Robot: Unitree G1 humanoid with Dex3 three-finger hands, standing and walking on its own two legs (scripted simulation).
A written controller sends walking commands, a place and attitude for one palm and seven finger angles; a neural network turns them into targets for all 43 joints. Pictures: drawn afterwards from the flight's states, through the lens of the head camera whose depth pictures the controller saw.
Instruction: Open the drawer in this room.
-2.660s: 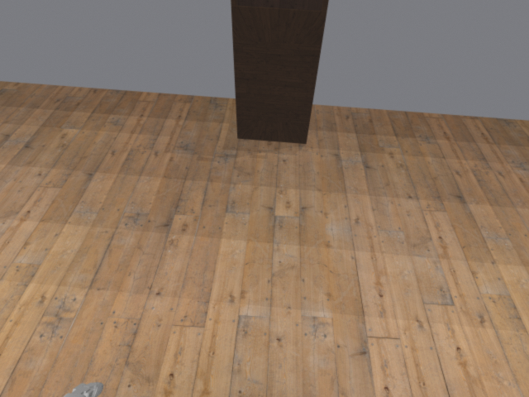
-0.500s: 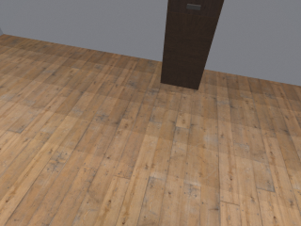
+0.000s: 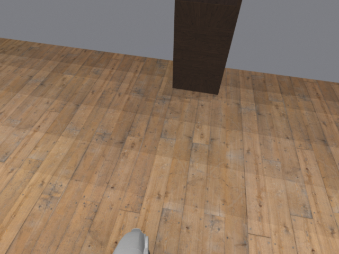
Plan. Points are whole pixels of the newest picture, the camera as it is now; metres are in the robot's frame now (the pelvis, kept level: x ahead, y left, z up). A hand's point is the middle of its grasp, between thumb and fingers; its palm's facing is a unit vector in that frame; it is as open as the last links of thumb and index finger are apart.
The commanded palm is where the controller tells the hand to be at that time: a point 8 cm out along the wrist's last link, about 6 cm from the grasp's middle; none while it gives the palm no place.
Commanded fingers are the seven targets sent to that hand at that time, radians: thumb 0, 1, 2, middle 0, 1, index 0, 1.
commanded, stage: turn or walk to find it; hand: left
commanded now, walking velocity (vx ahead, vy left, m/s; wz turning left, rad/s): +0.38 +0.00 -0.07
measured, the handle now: out of the picture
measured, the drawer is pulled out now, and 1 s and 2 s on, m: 0.00 0.00 0.00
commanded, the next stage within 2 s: stand and wait in 0.44 s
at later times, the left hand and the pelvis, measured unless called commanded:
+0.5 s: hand (114, 183) +0.34 +0.22 -0.16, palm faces -0.05 -0.98 -0.18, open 7.4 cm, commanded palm none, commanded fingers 0.00 0.90 0.90 -0.20 -0.30 -0.20 -0.30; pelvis +0.22 +0.04 +0.00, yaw -4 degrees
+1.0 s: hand (125, 166) +0.41 +0.20 -0.19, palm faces +0.02 -0.99 -0.17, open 7.3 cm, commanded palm none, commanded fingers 0.00 0.90 0.90 -0.20 -0.30 -0.20 -0.30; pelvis +0.38 +0.02 +0.00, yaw -3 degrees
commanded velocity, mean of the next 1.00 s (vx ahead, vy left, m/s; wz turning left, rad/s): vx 0.16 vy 0.00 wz -0.03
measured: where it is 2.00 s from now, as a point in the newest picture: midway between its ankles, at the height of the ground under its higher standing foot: (173, 228)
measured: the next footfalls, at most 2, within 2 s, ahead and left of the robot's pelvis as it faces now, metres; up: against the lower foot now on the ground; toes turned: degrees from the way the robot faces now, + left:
left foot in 0.12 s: +0.22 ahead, +0.13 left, +0.00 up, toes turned +7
right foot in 0.62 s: +0.38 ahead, -0.12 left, +0.00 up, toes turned -12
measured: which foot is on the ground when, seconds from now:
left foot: up 0.00-0.10, down 0.12-0.62, up 0.64-0.86, down 0.88-1.00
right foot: down 0.00-0.14, up 0.16-0.60, down 0.62-1.00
